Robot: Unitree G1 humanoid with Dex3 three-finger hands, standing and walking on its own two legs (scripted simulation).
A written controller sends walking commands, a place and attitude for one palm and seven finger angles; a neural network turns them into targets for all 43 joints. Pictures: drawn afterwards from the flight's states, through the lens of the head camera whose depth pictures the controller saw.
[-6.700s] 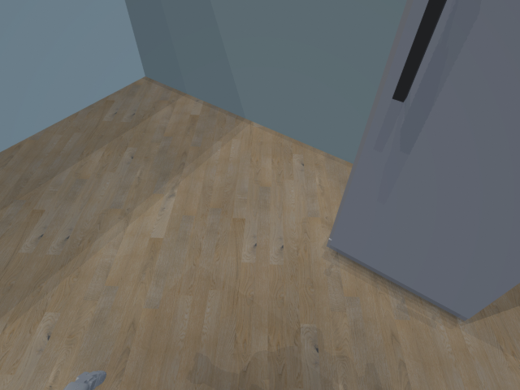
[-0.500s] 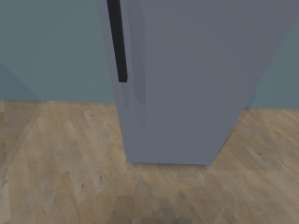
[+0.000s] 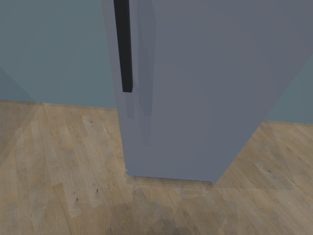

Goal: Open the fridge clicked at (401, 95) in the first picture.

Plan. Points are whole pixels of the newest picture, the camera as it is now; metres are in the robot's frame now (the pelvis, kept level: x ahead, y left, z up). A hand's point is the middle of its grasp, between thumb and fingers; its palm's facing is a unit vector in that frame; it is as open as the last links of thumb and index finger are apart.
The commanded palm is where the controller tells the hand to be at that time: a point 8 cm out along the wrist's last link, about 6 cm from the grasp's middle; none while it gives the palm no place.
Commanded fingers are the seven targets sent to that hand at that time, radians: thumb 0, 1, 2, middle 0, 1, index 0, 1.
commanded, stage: shuffle to correct the standing spot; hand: left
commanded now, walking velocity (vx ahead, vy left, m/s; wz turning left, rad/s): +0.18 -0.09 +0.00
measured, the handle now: (125, 24) +0.52 +0.13 +0.27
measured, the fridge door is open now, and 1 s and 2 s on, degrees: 0 0 0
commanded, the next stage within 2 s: come to a stop and stand still in 0.06 s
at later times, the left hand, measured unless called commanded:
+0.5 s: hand (115, 224) +0.18 +0.13 -0.15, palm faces +0.03 -0.97 -0.24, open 7.4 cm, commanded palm none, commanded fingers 0.00 0.90 0.90 -0.20 -0.30 -0.20 -0.30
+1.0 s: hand out of the picture +0.01 +0.15 -0.16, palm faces +0.10 -0.97 -0.22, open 7.4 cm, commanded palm none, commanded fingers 0.00 0.90 0.90 -0.20 -0.30 -0.20 -0.30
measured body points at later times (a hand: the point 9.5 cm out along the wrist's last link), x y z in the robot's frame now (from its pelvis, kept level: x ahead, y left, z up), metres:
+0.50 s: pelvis +0.08 -0.05 +0.01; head +0.12 -0.07 +0.45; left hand +0.18 +0.18 -0.13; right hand +0.09 -0.30 -0.16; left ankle +0.02 +0.09 -0.66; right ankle +0.14 -0.14 -0.72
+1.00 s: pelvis +0.03 -0.03 +0.01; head +0.04 -0.03 +0.46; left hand +0.00 +0.20 -0.15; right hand +0.11 -0.24 -0.15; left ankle +0.06 +0.08 -0.72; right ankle +0.01 -0.13 -0.73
